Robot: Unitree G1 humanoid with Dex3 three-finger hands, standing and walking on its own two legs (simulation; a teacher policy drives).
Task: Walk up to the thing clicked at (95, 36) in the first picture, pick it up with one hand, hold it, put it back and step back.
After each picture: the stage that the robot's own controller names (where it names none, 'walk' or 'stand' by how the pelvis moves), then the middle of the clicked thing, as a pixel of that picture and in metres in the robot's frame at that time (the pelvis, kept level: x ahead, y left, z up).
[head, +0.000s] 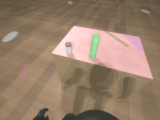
stand; (93, 47) +0.65 -0.02 +0.03
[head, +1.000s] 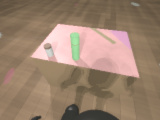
walk; (75, 47) +0.55 +0.18 +0.05
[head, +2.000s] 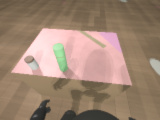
walk; (61, 59) +0.43 +0.22 +0.04
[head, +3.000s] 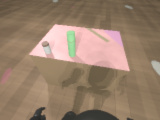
stand; (71, 45) +0.61 +0.21 +0.04
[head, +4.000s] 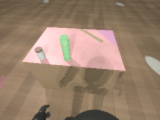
stand; (65, 49) +0.57 +0.23 +0.03
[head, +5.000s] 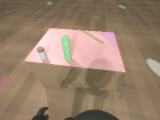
stand; (66, 49) +0.58 +0.23 +0.03
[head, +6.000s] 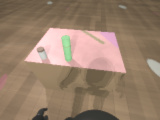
stand; (67, 49) +0.58 +0.22 +0.03
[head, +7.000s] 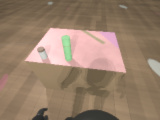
rise first; (67, 49) +0.58 +0.22 +0.03
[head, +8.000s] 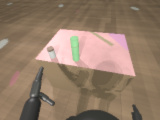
rise first; (75, 49) +0.59 +0.19 +0.03
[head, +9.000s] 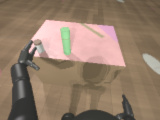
go down; (66, 42) +0.62 +0.18 +0.05
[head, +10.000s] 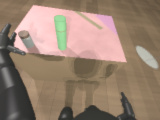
go down; (61, 35) +0.59 +0.18 +0.08
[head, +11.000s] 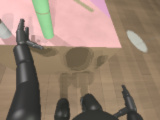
close in; (44, 19) +0.61 +0.20 +0.12
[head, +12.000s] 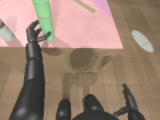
close; (46, 22) +0.60 +0.19 +0.12
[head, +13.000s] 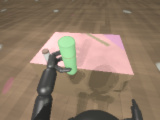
lift; (69, 59) +0.32 +0.12 +0.22
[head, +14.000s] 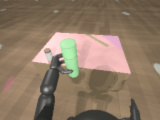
hold; (71, 61) +0.31 +0.12 +0.20
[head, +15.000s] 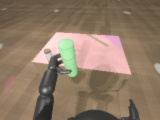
hold; (69, 61) +0.31 +0.13 +0.20
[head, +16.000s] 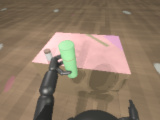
hold; (70, 62) +0.31 +0.13 +0.19
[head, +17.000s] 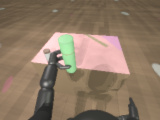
crouch; (69, 56) +0.34 +0.13 +0.20
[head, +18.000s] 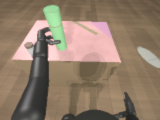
crouch; (57, 32) +0.50 +0.16 +0.22
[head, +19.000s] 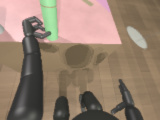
lower; (50, 16) +0.60 +0.15 +0.14
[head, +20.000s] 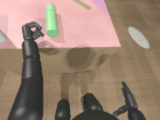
lower; (51, 19) +0.72 +0.16 +0.03
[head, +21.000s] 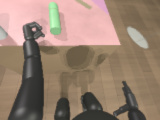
lower; (54, 18) +0.74 +0.14 +0.04
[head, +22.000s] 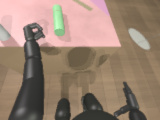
lower; (58, 19) +0.74 +0.12 +0.03
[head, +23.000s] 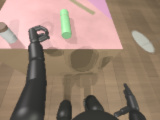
loosen; (65, 23) +0.73 +0.09 +0.02
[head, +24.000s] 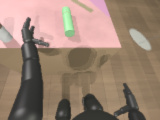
withdraw; (67, 21) +0.74 +0.06 +0.03
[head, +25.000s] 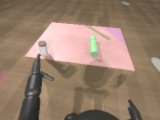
sink last; (93, 45) +0.71 -0.02 -0.02
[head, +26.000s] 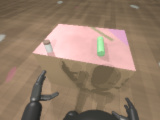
stand; (100, 45) +0.74 -0.05 -0.02
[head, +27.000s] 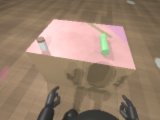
stand; (104, 43) +0.72 -0.11 +0.00
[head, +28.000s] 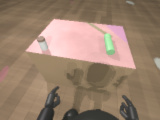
stand; (108, 43) +0.73 -0.15 +0.01
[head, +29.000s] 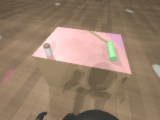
stand; (111, 50) +0.74 -0.20 -0.05
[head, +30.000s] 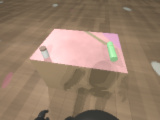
stand; (111, 50) +0.74 -0.21 -0.06
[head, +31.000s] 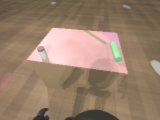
stand; (115, 50) +0.73 -0.25 -0.06
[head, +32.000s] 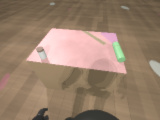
walk; (118, 51) +0.73 -0.28 -0.06
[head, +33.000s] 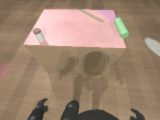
walk; (120, 27) +0.91 -0.28 -0.04
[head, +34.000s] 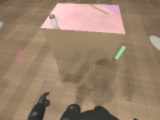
walk; (119, 52) +1.11 -0.51 -0.65
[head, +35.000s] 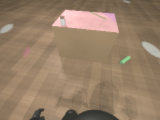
stand; (125, 60) +1.24 -0.72 -0.73
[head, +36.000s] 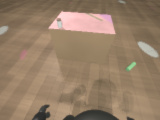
stand; (130, 66) +1.10 -0.84 -0.75
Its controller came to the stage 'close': yes
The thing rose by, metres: 0.19
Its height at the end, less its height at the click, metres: -0.77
